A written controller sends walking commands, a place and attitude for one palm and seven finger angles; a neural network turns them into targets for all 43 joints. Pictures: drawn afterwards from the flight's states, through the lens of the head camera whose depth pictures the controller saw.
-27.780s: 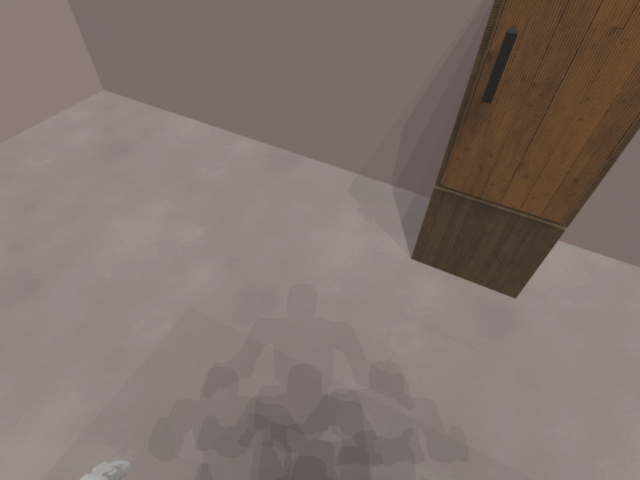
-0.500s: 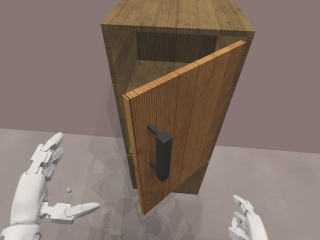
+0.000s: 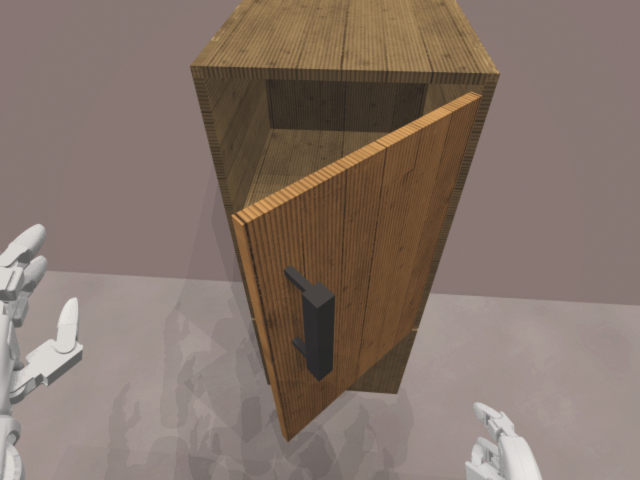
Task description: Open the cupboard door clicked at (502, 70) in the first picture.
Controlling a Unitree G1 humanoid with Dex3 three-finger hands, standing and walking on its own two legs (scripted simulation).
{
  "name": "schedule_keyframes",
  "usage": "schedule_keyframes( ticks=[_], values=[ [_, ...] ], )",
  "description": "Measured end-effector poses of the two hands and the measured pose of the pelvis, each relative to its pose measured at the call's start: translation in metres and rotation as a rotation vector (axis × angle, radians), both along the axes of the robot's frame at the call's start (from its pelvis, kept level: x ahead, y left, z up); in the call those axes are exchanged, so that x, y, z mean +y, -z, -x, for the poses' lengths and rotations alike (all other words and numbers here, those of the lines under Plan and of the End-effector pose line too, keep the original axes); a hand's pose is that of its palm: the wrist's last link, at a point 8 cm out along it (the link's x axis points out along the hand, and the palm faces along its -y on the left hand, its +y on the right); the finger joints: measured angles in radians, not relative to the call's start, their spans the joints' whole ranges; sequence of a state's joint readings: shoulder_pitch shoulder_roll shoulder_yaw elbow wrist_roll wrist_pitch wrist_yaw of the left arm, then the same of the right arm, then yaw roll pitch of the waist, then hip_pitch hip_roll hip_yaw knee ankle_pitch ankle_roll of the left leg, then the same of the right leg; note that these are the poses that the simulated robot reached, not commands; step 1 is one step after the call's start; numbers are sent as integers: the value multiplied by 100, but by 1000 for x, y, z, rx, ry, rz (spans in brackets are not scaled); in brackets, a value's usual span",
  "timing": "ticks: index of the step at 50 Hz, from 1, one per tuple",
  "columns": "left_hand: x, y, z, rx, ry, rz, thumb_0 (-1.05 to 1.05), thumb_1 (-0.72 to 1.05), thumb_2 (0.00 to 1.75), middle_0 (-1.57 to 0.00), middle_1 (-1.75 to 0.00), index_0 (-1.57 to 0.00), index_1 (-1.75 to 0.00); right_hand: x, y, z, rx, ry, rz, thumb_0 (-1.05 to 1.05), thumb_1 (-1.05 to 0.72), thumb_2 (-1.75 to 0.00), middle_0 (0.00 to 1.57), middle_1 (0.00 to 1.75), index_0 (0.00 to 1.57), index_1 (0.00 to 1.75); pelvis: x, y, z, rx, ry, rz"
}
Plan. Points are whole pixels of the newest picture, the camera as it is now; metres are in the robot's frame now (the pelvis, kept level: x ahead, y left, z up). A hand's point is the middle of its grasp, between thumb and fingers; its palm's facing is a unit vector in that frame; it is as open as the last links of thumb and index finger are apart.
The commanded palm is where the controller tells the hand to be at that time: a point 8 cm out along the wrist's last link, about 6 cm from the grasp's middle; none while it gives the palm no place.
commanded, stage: draw the hand back to the body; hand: left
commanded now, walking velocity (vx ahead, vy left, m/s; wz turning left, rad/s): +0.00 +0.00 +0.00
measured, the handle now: (307, 324) +0.28 +0.06 +0.07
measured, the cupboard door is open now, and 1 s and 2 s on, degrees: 46 46 46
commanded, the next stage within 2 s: step back with the hand held close in 0.32 s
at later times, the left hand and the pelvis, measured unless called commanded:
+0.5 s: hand (90, 354) +0.18 +0.24 +0.16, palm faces +0.45 -0.80 -0.40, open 7.4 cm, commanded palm +0.13 +0.27 +0.17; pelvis -0.01 -0.03 +0.00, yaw +0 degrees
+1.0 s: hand (21, 409) +0.13 +0.27 +0.16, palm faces +0.37 -0.78 -0.51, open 7.4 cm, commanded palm +0.07 +0.31 +0.17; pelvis -0.08 +0.01 -0.01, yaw -2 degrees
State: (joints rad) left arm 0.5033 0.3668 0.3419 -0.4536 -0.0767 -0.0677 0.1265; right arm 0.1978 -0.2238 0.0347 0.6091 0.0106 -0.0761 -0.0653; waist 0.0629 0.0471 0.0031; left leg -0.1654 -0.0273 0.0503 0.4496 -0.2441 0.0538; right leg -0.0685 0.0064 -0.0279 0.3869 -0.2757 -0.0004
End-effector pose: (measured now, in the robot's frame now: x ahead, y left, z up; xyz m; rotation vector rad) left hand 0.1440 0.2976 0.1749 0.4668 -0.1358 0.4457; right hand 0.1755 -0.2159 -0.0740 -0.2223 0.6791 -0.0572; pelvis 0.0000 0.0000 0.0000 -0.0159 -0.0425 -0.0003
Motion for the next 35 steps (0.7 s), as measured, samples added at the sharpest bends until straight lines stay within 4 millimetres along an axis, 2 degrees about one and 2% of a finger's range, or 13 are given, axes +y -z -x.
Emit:
schedule_keyframes(
  ticks=[10,25,29,35],
  values=[
    [-18,11,4,31,6,47,1,86,89,-20,-31,-21,-31,-16,1,3,7,11,-2,1,-90,-90,20,30,20,30,-11,-1,2,-9,-1,-4],
    [-27,0,9,-6,1,9,2,89,90,-21,-31,-21,-31,-28,3,8,4,20,-15,1,-90,-90,20,30,20,30,-26,-2,10,-19,-1,0],
    [-23,-3,4,-4,17,-38,2,89,90,-21,-31,-21,-31,-34,3,14,25,48,-8,1,-90,-90,20,30,20,30,-25,-1,15,6,12,6],
    [-27,7,-2,54,96,-46,2,89,90,-21,-31,-21,-31,-45,0,34,51,123,17,1,-90,-90,20,30,20,30,-17,0,26,29,34,4]
  ],
)
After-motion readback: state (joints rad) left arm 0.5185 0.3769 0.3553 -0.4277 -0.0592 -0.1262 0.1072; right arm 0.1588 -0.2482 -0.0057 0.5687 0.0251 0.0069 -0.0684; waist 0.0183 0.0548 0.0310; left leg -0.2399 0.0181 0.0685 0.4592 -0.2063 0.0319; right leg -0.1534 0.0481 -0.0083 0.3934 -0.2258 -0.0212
